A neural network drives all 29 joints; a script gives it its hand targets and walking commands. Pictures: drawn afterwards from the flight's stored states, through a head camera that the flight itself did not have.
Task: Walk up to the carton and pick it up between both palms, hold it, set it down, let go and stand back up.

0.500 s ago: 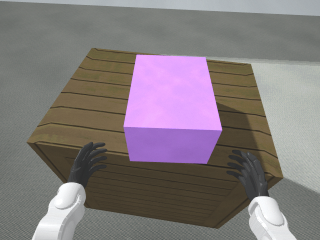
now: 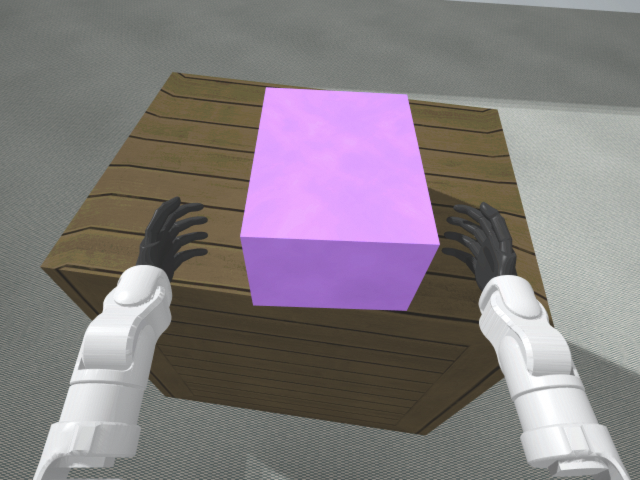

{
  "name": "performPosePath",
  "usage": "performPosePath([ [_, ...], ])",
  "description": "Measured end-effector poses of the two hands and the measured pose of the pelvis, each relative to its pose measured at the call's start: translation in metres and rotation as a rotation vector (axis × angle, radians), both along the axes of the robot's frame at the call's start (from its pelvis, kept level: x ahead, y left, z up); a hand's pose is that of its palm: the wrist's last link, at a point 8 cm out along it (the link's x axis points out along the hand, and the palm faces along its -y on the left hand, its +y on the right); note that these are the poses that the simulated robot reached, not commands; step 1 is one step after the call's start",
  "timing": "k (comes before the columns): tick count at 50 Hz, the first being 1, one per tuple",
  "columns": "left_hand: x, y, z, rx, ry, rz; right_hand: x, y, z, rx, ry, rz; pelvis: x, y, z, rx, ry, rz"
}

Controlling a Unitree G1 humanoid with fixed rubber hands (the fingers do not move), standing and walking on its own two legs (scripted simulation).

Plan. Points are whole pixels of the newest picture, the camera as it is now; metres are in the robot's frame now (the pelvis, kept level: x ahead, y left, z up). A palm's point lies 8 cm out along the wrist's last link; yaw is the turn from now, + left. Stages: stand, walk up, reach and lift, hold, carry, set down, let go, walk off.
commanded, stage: reach and lift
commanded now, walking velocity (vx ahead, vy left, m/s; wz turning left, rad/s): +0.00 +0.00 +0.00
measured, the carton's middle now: (333, 194) +0.51 -0.01 +0.03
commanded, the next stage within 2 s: none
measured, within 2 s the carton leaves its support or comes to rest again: neither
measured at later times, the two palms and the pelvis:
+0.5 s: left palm (166, 199) +0.41 +0.20 +0.12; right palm (485, 203) +0.42 -0.20 +0.12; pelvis +0.00 +0.00 +0.00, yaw +0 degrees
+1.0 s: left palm (172, 164) +0.46 +0.20 +0.13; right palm (472, 169) +0.46 -0.18 +0.14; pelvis -0.01 +0.00 -0.01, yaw +1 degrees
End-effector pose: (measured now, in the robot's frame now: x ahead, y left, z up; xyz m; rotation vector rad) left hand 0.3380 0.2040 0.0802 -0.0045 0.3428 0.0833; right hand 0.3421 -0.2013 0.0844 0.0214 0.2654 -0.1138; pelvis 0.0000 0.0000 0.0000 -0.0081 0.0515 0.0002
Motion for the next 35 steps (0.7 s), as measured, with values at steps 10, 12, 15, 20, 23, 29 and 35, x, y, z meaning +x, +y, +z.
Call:
performPosePath([
  [10, 0.028, 0.003, 0.011, 0.006, -0.009, 0.007, 0.031, 0.004, 0.009, -0.005, 0.016, -0.007, -0.002, 0.001, -0.001, -0.003, 0.053, 0.009],
  [12, 0.034, 0.002, 0.014, 0.007, -0.01, 0.006, 0.038, 0.004, 0.012, -0.005, 0.017, -0.009, -0.002, 0.002, -0.001, -0.004, 0.065, 0.008],
  [15, 0.042, 0.0, 0.02, 0.009, -0.023, 0.002, 0.046, 0.005, 0.019, -0.006, 0.005, -0.012, -0.002, 0.003, -0.002, -0.005, 0.08, 0.007],
  [20, 0.055, -0.002, 0.029, 0.014, -0.025, 0.0, 0.061, 0.005, 0.028, -0.007, 0.006, -0.016, -0.003, 0.004, -0.002, -0.006, 0.102, 0.008],
  [23, 0.063, -0.003, 0.035, 0.016, -0.033, 0.003, 0.069, 0.005, 0.034, -0.009, 0.005, -0.016, -0.003, 0.004, -0.002, -0.006, 0.121, 0.008],
  [29, 0.078, -0.003, 0.045, 0.02, -0.049, 0.01, 0.083, 0.008, 0.044, -0.017, 0.011, -0.013, -0.004, 0.004, -0.003, -0.007, 0.156, 0.009],
  [35, 0.09, -0.003, 0.053, 0.029, -0.053, 0.022, 0.095, 0.011, 0.051, -0.013, 0.026, -0.012, -0.006, 0.003, -0.004, -0.008, 0.192, 0.013],
])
